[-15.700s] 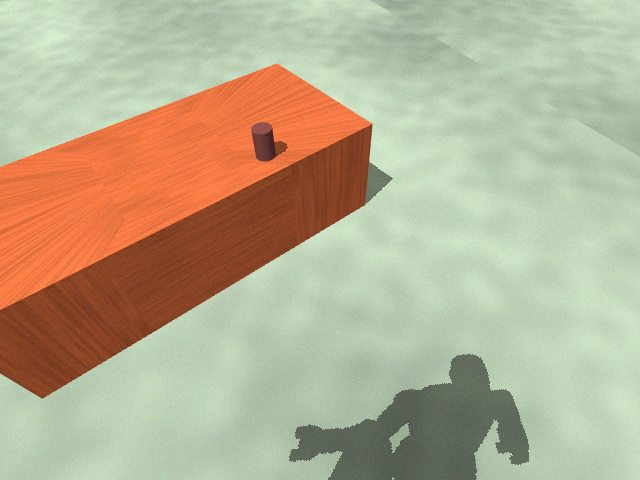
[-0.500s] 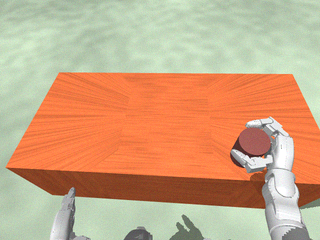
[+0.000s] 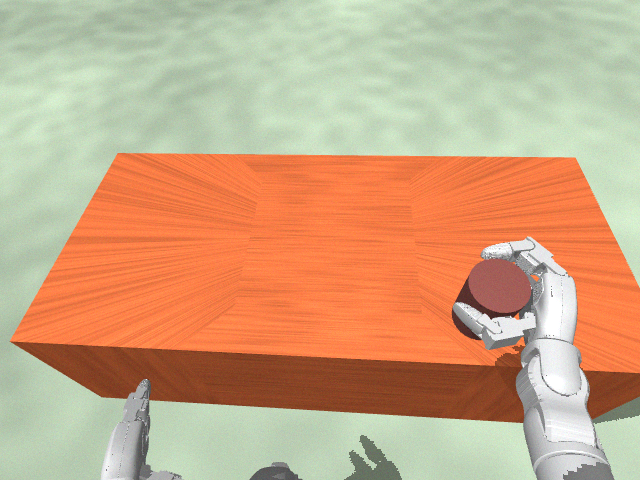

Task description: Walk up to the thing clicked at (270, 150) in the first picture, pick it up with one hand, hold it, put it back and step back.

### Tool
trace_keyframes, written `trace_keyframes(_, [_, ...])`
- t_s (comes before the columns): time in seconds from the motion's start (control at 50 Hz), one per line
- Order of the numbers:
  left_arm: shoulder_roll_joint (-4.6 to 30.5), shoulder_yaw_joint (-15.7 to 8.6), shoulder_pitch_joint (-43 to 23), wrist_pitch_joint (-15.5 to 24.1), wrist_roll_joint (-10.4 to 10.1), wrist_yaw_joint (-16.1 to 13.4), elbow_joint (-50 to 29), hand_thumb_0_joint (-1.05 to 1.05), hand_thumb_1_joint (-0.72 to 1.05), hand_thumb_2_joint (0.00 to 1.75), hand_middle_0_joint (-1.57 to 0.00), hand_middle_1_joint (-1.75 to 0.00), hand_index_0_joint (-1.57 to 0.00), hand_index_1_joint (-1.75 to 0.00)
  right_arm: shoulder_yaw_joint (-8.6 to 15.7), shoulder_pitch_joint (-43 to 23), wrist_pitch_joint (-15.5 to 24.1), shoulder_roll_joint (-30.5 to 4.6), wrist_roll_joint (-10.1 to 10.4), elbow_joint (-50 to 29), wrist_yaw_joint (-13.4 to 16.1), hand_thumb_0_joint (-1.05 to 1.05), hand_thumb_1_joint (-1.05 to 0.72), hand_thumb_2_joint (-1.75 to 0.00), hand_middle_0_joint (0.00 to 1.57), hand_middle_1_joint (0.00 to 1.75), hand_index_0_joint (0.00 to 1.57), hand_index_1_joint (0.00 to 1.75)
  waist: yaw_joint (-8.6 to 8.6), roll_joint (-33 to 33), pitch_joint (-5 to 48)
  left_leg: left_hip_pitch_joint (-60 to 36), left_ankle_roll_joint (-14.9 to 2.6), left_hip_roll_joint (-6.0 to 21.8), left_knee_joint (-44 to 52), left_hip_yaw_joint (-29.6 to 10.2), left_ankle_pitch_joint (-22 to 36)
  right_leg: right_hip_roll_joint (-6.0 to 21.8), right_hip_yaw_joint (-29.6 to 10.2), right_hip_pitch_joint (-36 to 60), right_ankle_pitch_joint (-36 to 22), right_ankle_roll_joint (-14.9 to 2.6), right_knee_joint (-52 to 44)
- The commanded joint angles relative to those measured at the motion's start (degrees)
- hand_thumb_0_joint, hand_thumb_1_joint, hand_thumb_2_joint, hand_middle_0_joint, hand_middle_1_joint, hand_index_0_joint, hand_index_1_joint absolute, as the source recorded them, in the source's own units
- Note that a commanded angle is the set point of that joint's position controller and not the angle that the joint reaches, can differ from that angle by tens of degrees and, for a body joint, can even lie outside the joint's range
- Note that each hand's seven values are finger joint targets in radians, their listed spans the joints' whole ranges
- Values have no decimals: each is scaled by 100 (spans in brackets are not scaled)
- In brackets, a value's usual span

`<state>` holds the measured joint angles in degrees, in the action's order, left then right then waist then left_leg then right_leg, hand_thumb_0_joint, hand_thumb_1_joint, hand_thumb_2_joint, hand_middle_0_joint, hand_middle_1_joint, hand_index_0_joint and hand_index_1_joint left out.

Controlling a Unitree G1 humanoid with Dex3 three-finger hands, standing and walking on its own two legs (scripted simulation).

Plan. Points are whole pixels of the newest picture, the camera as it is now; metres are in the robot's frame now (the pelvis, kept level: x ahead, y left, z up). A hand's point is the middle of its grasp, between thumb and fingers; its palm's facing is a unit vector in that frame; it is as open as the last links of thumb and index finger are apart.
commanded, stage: hold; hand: right
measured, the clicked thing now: (487, 301) +0.34 -0.17 +0.02
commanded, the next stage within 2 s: crouch in 1.96 s
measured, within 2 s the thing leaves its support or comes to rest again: neither
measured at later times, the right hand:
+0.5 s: hand (497, 299) +0.33 -0.17 +0.04, palm faces +0.20 +0.98 +0.00, open 9.8 cm
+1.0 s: hand (497, 295) +0.34 -0.17 +0.04, palm faces +0.21 +0.98 +0.00, open 9.8 cm
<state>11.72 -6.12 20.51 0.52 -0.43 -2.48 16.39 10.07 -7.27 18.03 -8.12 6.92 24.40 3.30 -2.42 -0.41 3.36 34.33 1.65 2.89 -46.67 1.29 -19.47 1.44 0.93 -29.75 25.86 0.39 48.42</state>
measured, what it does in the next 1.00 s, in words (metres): stands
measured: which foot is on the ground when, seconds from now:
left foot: down 0.00-1.00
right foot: down 0.00-1.00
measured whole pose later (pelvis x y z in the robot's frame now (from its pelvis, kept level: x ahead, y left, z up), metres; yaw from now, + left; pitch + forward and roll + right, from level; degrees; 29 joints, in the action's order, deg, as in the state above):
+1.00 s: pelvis +0.01 +0.00 +0.00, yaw +0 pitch +7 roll +0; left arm 11.5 -5.8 20.2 1.3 -0.3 -2.4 17.3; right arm 9.6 -5.7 19.9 -7.8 6.9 24.7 3.7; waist -2.3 -0.6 2.9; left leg 32.3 1.8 2.9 -44.8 1.3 -19.2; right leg 1.4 0.9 -27.7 25.5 0.3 46.5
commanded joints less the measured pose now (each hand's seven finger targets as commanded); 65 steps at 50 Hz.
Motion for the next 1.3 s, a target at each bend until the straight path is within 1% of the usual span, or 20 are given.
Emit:
trace_keyframes(0.0, [834, -387, -116, 329, 6, -41, -937, 0, -54, 4, -4, -6, -5, -5, 274, -1686, 581, -768, 97, -1557, -22, 0, -8, -128, 122, 140, 127, 140, 17, 39, 1635, -1144, -130, -198, 500, 79, 1332, -100, -69, 426, -1632, -25, -845])
trace_keyframes(0.04, [605, -156, -267, 336, 7, -15, -1119, 0, -54, 5, -4, -6, -5, -5, 205, -1665, 637, -681, 94, -1601, -33, 0, -8, -131, 123, 143, 129, 143, 61, 70, 1789, -1221, -137, -202, 474, 79, 1432, -91, -83, 471, -1810, 0, -820])
trace_keyframes(0.1, [632, -182, -94, 285, 20, -17, -774, 0, -54, 5, -4, -6, -5, -5, 293, -1528, 644, -803, 82, -1380, -29, 0, -10, -131, 124, 143, 130, 143, 89, 93, 1477, -1169, -133, -193, 509, 52, 1434, -126, -18, 326, -1735, -23, -807])
trace_keyframes(0.14, [887, -408, -329, 345, 28, -44, -1102, 0, -55, 5, -5, -6, -5, -6, 254, -1915, 705, -823, 96, -1776, -14, 0, -9, -133, 124, 144, 130, 144, -29, 203, 1824, -1241, -141, -182, 510, 25, 1449, -123, -27, 518, -1684, -22, -821])
trace_keyframes(0.26, [643, -209, -19, 323, 1, -35, -693, 0, -54, 5, -4, -6, -5, -5, 181, -1572, 623, -728, 93, -1400, -34, 0, -11, -131, 124, 142, 130, 142, 22, 59, 1188, -1041, -123, -202, 648, 84, 1077, -111, -58, 268, -1299, -48, -971])
trace_keyframes(0.36, [917, -466, -197, 395, 10, -65, -907, 0, -54, 4, -5, -6, -5, -5, 148, -1786, 662, -745, 104, -1663, -57, 0, -13, -130, 123, 141, 129, 141, -38, 65, 1651, -1236, -119, -194, 641, 64, 1195, -119, -57, 526, -1362, -48, -938])
trace_keyframes(0.44, [623, -200, -171, 382, 5, -3, -639, 0, -54, 5, -5, -6, -5, -5, 121, -1467, 634, -624, 114, -1363, -98, 0, -9, -131, 123, 142, 129, 142, 69, 88, 1475, -1202, -144, -190, 558, 87, 1450, -117, -56, 406, -1759, -13, -888])
trace_keyframes(0.52, [885, -409, -420, 400, 16, -71, -953, 0, -55, 5, -5, -6, -5, -6, 235, -1823, 699, -787, 106, -1654, 7, 0, -14, -132, 124, 143, 130, 143, -6, -45, 1681, -1278, -123, -187, 664, 51, 1167, -124, -58, 459, -1315, -55, -945])
trace_keyframes(0.72, [669, -231, -220, 399, 21, -56, -687, 0, -54, 4, -5, -6, -5, -5, 93, -1740, 679, -616, 78, -1315, -2, 0, -14, -131, 125, 143, 130, 143, -21, 57, 1250, -1141, -124, -192, 704, 81, 1066, -119, -49, 338, -1222, -49, -1019])
trace_keyframes(0.74, [849, -411, -229, 411, 16, -72, -840, 0, -54, 4, -5, -6, -5, -5, 13, -1735, 686, -611, 67, -1445, -34, 0, -14, -131, 124, 142, 130, 142, -78, 94, 1488, -1152, -135, -207, 658, 98, 1138, -93, -91, 519, -1347, -25, -1052])
trace_keyframes(0.76, [796, -324, -259, 413, 18, -57, -847, 0, -54, 4, -5, -6, -5, -5, 105, -1721, 691, -714, 87, -1547, -33, 0, -14, -130, 124, 142, 130, 142, 53, 173, 1537, -1271, -132, -194, 666, 91, 1199, -106, -72, 518, -1428, -15, -1034])
trace_keyframes(0.82, [690, -252, -211, 415, 11, -21, -816, 0, -54, 4, -5, -6, -5, -5, -3, -1468, 667, -530, 83, -1391, -43, 0, -14, -131, 125, 143, 130, 143, 47, 53, 1438, -1288, -128, -195, 620, 107, 1410, -116, -49, 470, -1651, -14, -983])
trace_keyframes(1.02, [869, -432, -219, 368, 4, -51, -916, 0, -54, 5, -5, -6, -5, -5, 245, -1692, 742, -827, 78, -1622, 7, 0, -13, -132, 124, 143, 130, 143, 1, 93, 1648, -1390, -131, -179, 610, 49, 1596, -127, -34, 566, -1790, -23, -922])
trace_keyframes(1.06, [659, -215, -176, 381, 1, -16, -859, 0, -55, 5, -5, -6, -5, -6, -15, -1695, 730, -537, 92, -1679, -21, 0, -15, -132, 126, 144, 131, 144, -9, 70, 1605, -1359, -134, -186, 598, 66, 1601, -114, -37, 575, -1804, -14, -949])
trace_keyframes(1.1, [633, -201, -88, 367, -6, -20, -742, 0, -55, 5, -5, -6, -5, -5, 40, -1602, 710, -560, 104, -1355, -31, 0, -16, -133, 126, 144, 132, 144, -42, 16, 1389, -1266, -136, -205, 569, 96, 1649, -89, -76, 524, -1963, 7, -943])
trace_keyframes(1.14, [818, -294, -230, 389, -6, -31, -1074, 0, -54, 5, -5, -6, -6, -6, 11, -1747, 726, -655, 67, -1641, -52, 0, -18, -133, 126, 143, 131, 143, -25, 143, 1890, -1409, -149, -203, 494, 89, 1939, -83, -77, 837, -2374, 34, -889])
trace_keyframes(1.18, [743, -302, 4, 332, 4, -17, -718, 0, -54, 5, -5, -6, -5, -5, 129, -1560, 694, -668, 97, -1431, -61, 0, -16, -132, 125, 143, 131, 143, 1, 83, 1497, -1288, -147, -188, 531, 81, 1746, -101, -58, 546, -2101, 11, -901])
trace_keyframes(1.2, [1035, -557, -116, 351, -10, -36, -947, 0, -55, 5, -5, -6, -5, -6, 314, -1577, 679, -876, 86, -1548, -38, 0, -17, -132, 125, 142, 130, 142, 8, 147, 1727, -1397, -160, -173, 520, 63, 1905, -114, -38, 669, -2210, 18, -908])
trace_keyframes(1.26, [665, -246, -19, 337, 6, 25, -626, 0, -55, 5, -5, -6, -5, -6, 154, -1512, 653, -594, 97, -1303, -49, 0, -17, -134, 127, 145, 133, 145, 57, 101, 1346, -1203, -167, -195, 513, 90, 1690, -80, -83, 435, -2137, 29, -922])
trace_keyframes(1.28, [764, -351, -161, 351, -4, 26, -758, 0, -55, 5, -5, -6, -5, -5, 105, -1618, 700, -568, 110, -1403, -48, 0, -17, -133, 126, 144, 132, 144, -1, 118, 1390, -1186, -151, -210, 503, 102, 1626, -48, -130, 527, -2125, 43, -947])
